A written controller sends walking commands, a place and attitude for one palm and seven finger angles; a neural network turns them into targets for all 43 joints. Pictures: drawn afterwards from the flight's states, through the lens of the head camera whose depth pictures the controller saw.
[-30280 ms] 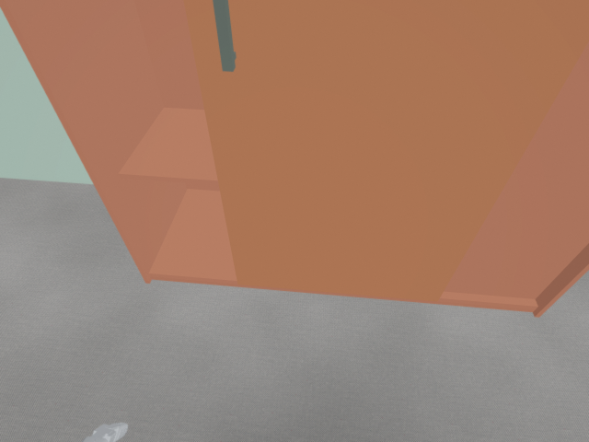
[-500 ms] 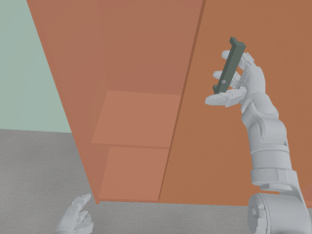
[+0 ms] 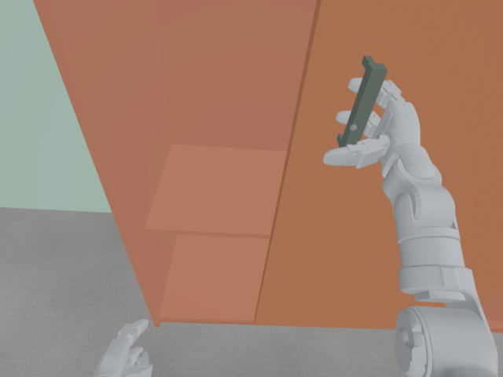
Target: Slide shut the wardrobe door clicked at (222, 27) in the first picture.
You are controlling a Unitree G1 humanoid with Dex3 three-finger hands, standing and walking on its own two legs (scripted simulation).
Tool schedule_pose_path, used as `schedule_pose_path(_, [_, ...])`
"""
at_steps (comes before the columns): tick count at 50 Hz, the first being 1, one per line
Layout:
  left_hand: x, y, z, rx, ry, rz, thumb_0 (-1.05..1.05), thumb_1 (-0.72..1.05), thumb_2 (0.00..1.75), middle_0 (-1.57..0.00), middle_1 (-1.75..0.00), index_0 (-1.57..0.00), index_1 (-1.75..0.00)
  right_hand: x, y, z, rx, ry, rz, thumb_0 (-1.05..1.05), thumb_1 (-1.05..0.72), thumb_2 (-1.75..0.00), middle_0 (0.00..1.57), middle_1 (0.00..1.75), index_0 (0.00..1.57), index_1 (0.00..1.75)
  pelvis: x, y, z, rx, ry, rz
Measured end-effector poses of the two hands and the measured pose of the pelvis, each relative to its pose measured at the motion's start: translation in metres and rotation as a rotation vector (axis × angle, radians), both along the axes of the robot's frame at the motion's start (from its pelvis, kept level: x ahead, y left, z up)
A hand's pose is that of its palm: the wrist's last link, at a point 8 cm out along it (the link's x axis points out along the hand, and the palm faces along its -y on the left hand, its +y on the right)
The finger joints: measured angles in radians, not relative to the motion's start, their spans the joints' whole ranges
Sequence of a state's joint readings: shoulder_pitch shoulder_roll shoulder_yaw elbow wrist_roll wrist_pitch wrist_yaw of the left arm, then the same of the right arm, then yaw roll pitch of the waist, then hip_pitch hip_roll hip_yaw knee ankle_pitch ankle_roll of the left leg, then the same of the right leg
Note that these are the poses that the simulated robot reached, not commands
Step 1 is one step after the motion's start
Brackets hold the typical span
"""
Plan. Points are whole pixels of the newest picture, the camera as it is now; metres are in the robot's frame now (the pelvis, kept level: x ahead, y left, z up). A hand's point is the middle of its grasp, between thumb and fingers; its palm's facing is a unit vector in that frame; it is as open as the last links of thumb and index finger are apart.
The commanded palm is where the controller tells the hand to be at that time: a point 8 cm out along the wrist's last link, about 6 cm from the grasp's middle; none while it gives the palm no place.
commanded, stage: grip the handle and tug to test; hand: right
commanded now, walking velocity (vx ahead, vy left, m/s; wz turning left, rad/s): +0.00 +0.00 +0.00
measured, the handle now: (356, 110) +0.47 -0.13 +0.24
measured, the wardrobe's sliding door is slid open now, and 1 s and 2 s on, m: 0.37 0.37 0.37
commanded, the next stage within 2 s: tug the door sideways, standing still in 1.44 s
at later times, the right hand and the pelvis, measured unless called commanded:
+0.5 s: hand (350, 126) +0.42 -0.11 +0.24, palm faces +0.00 +1.00 -0.01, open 9.1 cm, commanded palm +0.39 -0.15 +0.23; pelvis +0.00 +0.00 +0.00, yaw +0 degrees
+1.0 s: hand (351, 126) +0.42 -0.11 +0.24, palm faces -0.01 +1.00 +0.00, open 5.9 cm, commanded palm +0.39 -0.15 +0.23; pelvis +0.00 +0.01 +0.00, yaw +0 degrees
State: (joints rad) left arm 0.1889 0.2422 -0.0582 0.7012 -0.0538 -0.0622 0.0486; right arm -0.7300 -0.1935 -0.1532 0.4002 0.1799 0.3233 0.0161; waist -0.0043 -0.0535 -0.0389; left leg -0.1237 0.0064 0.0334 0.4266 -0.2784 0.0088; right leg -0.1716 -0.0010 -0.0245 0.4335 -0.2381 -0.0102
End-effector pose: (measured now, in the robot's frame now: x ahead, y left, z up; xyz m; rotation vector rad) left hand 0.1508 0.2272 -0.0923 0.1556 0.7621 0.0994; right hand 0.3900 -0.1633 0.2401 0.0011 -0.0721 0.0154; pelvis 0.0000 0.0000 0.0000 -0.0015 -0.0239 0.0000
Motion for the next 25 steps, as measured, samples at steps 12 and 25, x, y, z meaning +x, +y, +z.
schedule_pose_path(12, [-0.014,0.001,-0.004,0.005,0.025,0.017,0.02,0.91,0.89,-0.20,-0.30,-0.20,-0.30,0.005,0.003,-0.001,0.008,0.018,0.004,-0.01,0.32,-0.37,0.31,1.23,0.31,1.22,-0.004,-0.001,0.000,0.001,0.005,0.003])
schedule_pose_path(25, [-0.020,0.007,-0.005,0.001,0.022,0.028,0.02,0.91,0.89,-0.20,-0.30,-0.20,-0.30,0.004,0.003,-0.001,-0.009,0.005,-0.015,0.00,-0.23,-0.61,0.36,1.30,0.32,1.30,-0.004,0.001,0.001,0.002,0.004,0.005])
